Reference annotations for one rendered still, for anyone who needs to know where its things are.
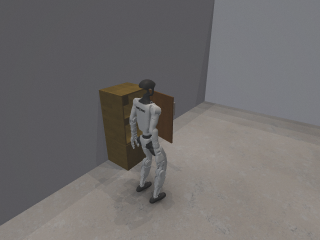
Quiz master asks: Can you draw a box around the robot left forearm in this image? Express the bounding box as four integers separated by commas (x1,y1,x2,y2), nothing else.
129,120,137,137

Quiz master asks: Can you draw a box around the robot left thigh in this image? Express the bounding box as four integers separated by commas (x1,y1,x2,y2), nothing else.
136,136,153,167

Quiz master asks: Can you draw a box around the left robot hand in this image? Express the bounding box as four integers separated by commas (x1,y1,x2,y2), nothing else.
130,136,139,149

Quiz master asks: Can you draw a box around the robot right forearm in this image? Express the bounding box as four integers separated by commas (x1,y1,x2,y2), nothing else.
150,129,161,155

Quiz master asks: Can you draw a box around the cupboard door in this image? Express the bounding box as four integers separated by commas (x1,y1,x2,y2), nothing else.
149,89,174,144

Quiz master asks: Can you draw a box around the robot right upper arm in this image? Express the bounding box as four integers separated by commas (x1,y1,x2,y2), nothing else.
148,104,162,135

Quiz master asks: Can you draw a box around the robot left upper arm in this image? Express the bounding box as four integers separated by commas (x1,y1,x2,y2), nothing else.
129,98,141,123

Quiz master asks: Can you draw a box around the right robot hand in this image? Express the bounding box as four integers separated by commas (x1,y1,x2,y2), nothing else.
155,154,165,170

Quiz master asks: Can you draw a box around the robot left shin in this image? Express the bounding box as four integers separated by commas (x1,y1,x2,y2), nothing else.
139,158,152,187

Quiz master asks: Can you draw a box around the handle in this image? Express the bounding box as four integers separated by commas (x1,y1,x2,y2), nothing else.
173,102,176,115

